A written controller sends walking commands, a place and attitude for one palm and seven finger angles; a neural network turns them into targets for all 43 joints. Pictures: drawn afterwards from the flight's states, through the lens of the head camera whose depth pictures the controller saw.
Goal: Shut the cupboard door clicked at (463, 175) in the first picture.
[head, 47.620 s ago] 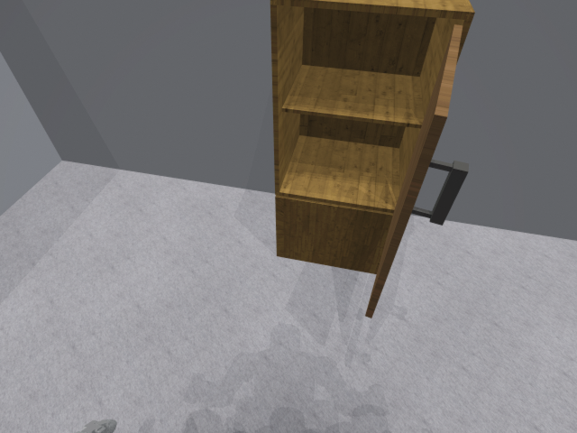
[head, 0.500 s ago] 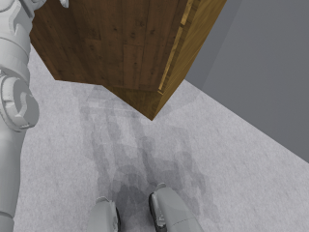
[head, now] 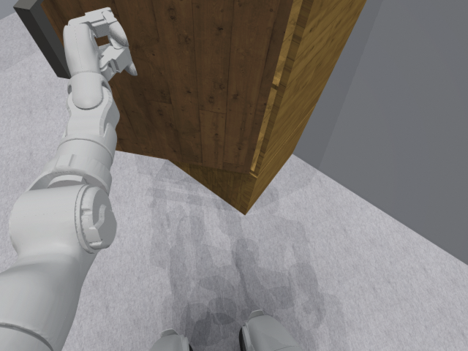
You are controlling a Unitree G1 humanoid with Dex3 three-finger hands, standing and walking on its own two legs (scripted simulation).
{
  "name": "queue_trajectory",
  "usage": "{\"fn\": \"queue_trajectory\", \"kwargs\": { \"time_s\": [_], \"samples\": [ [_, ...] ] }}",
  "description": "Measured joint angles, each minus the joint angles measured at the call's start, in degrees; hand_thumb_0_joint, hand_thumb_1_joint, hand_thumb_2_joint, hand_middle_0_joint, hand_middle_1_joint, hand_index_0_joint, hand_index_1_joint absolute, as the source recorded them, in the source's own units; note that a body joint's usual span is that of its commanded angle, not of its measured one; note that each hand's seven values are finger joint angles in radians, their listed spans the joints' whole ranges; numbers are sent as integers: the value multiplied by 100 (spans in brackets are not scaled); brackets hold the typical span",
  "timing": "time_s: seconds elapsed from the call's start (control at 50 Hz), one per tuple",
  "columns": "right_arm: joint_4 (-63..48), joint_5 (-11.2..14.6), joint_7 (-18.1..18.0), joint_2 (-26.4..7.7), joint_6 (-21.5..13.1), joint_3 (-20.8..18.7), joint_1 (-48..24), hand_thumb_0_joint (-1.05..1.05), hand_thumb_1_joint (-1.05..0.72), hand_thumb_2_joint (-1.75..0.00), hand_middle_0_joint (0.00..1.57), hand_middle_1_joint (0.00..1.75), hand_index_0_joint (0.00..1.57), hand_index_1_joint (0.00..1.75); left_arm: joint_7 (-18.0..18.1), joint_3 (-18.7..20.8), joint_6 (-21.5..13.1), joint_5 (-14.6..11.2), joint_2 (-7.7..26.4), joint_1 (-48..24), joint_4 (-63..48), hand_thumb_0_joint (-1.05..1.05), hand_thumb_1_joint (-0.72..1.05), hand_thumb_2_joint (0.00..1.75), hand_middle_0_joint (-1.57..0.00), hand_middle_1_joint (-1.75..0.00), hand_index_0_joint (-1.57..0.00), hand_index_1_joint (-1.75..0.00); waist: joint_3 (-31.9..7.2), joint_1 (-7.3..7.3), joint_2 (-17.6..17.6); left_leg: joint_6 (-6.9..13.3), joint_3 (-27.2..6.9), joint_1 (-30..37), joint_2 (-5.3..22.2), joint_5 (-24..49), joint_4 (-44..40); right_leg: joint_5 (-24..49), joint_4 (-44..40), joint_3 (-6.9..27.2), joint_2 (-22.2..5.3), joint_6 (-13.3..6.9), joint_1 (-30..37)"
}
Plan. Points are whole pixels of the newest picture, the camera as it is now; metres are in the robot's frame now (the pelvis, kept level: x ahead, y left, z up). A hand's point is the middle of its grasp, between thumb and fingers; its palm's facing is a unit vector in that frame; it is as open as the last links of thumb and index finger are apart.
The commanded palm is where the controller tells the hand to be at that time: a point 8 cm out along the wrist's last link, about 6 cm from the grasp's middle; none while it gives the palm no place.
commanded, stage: pull the fist back off the door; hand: left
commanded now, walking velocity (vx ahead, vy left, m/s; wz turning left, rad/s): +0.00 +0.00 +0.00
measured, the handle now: (54, 34) +0.66 +0.20 +0.11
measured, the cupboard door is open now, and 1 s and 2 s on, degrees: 27 27 27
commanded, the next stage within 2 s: draw the hand back to the body in 0.32 s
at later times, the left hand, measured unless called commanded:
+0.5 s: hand (136, 85) +0.51 +0.07 +0.12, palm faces +0.08 -1.00 +0.00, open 3.1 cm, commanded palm +0.46 +0.13 +0.12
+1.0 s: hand (44, 165) +0.36 +0.16 +0.17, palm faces +0.06 -0.99 -0.09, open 3.1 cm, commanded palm +0.32 +0.21 +0.17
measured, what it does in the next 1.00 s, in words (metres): stands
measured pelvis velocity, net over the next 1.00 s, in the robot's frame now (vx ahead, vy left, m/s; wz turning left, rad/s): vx -0.01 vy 0.00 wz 0.02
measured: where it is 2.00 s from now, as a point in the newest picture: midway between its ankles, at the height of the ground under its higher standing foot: outside the picture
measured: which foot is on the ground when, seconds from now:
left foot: down 0.00-1.00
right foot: down 0.00-1.00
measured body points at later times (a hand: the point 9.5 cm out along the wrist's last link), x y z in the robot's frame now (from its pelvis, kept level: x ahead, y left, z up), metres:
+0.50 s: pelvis -0.01 -0.01 +0.01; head +0.08 -0.02 +0.45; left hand +0.50 +0.12 +0.13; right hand +0.03 -0.26 -0.12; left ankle -0.01 +0.12 -0.68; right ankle +0.00 -0.12 -0.68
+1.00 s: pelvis -0.01 +0.00 +0.04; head -0.01 -0.02 +0.49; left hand +0.35 +0.21 +0.17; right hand +0.12 -0.26 -0.06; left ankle -0.01 +0.12 -0.68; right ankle +0.00 -0.12 -0.68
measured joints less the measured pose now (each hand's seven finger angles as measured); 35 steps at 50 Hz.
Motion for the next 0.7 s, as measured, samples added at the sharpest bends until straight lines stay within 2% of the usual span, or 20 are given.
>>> {"fn": "queue_trajectory", "kwargs": {
  "time_s": [0.04,0.08,0.16,0.22,0.28,0.32,0.38,0.46,0.5,0.56,0.62,0.66,0.7],
  "samples": [
    [23,37,6,-39,61,-50,-75,0,-91,-90,20,30,20,30,-64,-157,-28,21,-94,144,13,1,90,90,-130,-150,-130,-150,-17,79,-31,-8,-16,141,-10,-6,-53,-23,-35,-16,-8,-13,141],
    [0,95,-12,-74,142,-93,-167,0,-91,-90,20,30,20,30,-152,-268,85,-38,-204,332,13,1,90,90,-130,-150,-130,-150,-23,154,-64,-14,-25,291,-20,9,-133,-25,-97,-25,-17,-23,288],
    [-104,172,-97,-128,185,-165,-378,0,-91,-90,20,30,20,30,-217,-318,186,-341,-529,857,-209,1,90,90,-130,-150,-130,-150,15,310,-114,-26,-30,570,-39,64,-302,6,-232,-31,-34,-34,558],
    [-138,189,-142,-134,98,-219,-573,0,-91,-90,20,30,20,30,-144,-468,-81,-490,-805,1251,-667,1,90,90,-130,-150,-130,-150,74,426,-144,-37,-45,680,-57,79,-325,1,-234,-46,-53,-38,668],
    [-77,193,-162,-119,26,-239,-808,0,-91,-90,20,30,20,30,-69,-670,-427,-414,-972,1400,-914,2,90,90,-130,-150,-130,-150,79,508,-166,-46,-67,681,-86,56,-243,-52,-117,-67,-82,-42,666],
    [-22,208,-180,-94,27,-231,-973,0,-91,-90,20,30,20,30,-37,-796,-493,-290,-986,1314,-845,2,90,90,-130,-150,-130,-150,76,525,-169,-48,-86,663,-109,42,-177,-90,-28,-87,-105,-44,647],
    [16,247,-219,-44,74,-185,-1162,0,-91,-90,20,30,20,30,-13,-910,-324,-184,-931,1038,-515,1,90,90,-130,-150,-130,-150,67,508,-146,-48,-103,643,-138,57,-141,-104,39,-104,-134,-47,624],
    [-24,283,-290,30,110,-66,-1240,0,-91,-90,20,30,20,30,3,-665,9,-345,-851,733,-94,1,90,90,-130,-150,-130,-150,89,447,-129,-47,-65,696,-148,140,-239,-38,-6,-67,-144,-50,641],
    [-72,282,-310,69,109,-22,-1183,0,-91,-90,20,30,20,30,-34,-429,37,-430,-818,744,-101,1,90,90,-130,-150,-130,-150,96,437,-146,-49,-18,748,-134,181,-313,6,-49,-20,-129,-55,658],
    [-167,286,-319,96,120,-10,-974,0,-91,-90,20,30,20,30,-149,-209,-187,-443,-777,1185,-560,2,90,90,-130,-150,-130,-150,37,491,-147,-56,90,886,-98,218,-443,57,-121,87,-92,-65,725],
    [-197,336,-315,82,178,-33,-758,0,-91,-90,20,30,20,30,-341,-227,-355,-386,-698,1798,-1046,1,90,89,-130,-150,-130,-150,1,599,-115,-58,163,1117,-66,223,-559,79,-210,159,-58,-68,913],
    [-189,415,-340,64,254,-44,-661,0,-91,-90,20,30,20,30,-498,-312,-251,-461,-644,2234,-1367,1,90,89,-130,-150,-130,-150,20,680,-100,-60,184,1333,-50,242,-670,106,-320,180,-41,-68,1119],
    [-165,512,-393,42,303,-58,-609,0,-91,-90,20,30,20,30,-661,-411,-23,-661,-645,2635,-1683,1,90,90,-130,-150,-130,-150,71,764,-86,-62,171,1573,-42,284,-806,156,-481,168,-31,-67,1376]
  ]
}}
